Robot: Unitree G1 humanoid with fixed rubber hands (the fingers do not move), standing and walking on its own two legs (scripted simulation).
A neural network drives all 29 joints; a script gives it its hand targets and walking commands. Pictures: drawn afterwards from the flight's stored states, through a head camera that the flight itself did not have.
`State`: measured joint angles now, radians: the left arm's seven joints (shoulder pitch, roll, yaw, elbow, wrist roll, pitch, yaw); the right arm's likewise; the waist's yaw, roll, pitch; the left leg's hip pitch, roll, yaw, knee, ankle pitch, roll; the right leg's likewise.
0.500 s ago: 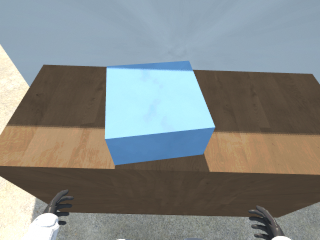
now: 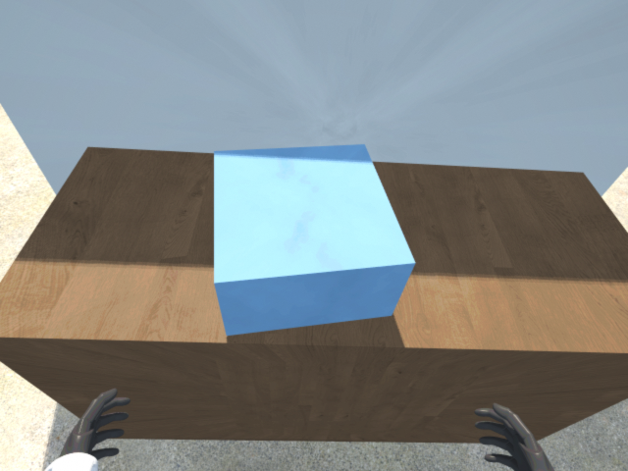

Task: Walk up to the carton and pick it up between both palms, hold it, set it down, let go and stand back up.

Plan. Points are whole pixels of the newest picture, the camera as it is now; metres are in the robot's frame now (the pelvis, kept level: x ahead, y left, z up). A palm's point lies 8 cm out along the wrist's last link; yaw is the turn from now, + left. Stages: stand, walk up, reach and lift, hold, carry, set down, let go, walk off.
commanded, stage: reach and lift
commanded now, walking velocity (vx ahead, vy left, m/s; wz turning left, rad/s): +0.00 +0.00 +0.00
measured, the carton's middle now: (301, 232) +0.52 +0.02 -0.04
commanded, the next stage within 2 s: none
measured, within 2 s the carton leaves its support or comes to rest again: neither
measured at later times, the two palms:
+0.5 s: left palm (103, 433) +0.18 +0.26 -0.03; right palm (549, 430) +0.18 -0.29 -0.03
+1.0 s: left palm (119, 395) +0.21 +0.23 +0.01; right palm (551, 408) +0.20 -0.28 +0.01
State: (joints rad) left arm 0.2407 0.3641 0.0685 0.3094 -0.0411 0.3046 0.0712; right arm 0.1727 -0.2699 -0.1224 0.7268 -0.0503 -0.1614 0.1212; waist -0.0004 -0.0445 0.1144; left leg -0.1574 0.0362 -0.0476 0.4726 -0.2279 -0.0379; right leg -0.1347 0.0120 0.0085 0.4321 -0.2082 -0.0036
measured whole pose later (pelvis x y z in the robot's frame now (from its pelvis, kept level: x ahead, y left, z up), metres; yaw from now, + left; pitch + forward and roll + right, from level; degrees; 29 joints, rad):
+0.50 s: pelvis +0.02 -0.01 +0.01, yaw +0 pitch -2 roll +0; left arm 0.37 0.28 0.07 0.21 -0.10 0.02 0.10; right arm 0.24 -0.34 -0.12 0.56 0.15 -0.24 0.16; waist 0.00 -0.03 0.07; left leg -0.14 0.04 -0.04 0.39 -0.21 -0.05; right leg -0.13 0.01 0.01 0.38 -0.21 0.00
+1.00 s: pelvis +0.02 -0.01 +0.00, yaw +0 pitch -2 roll +0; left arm 0.33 0.25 0.02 0.12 -0.16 -0.08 0.15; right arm 0.28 -0.37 -0.07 0.42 0.28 -0.27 0.20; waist 0.00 -0.03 0.02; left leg -0.14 0.04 -0.04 0.39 -0.21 -0.05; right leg -0.13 0.01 0.01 0.38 -0.21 0.00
